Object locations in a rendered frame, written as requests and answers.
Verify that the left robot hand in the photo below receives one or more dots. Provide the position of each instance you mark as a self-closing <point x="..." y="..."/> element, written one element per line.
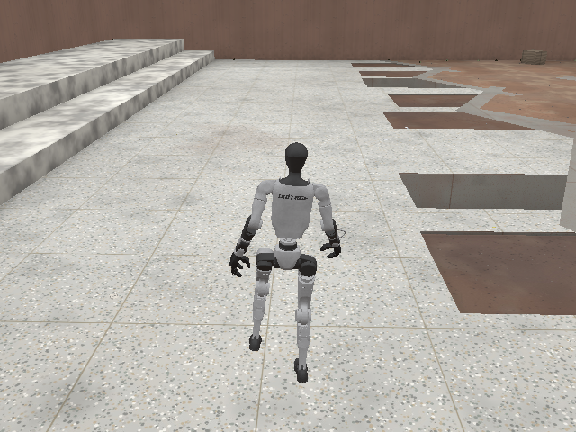
<point x="234" y="263"/>

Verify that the robot left forearm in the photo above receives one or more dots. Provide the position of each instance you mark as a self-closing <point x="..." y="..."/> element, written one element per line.
<point x="244" y="240"/>

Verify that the left robot foot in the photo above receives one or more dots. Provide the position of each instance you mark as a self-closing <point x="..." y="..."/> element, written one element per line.
<point x="254" y="343"/>

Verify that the robot right forearm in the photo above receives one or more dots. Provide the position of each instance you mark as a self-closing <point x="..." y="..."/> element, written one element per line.
<point x="333" y="236"/>

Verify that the robot right thigh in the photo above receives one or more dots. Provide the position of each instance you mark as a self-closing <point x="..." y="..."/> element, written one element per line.
<point x="306" y="277"/>

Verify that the robot left upper arm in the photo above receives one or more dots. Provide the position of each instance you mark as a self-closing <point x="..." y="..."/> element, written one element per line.
<point x="265" y="188"/>

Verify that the robot right upper arm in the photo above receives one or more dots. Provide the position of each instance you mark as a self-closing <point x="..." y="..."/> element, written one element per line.
<point x="321" y="193"/>

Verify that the right robot hand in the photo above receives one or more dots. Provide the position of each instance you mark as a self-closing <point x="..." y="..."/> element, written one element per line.
<point x="336" y="252"/>

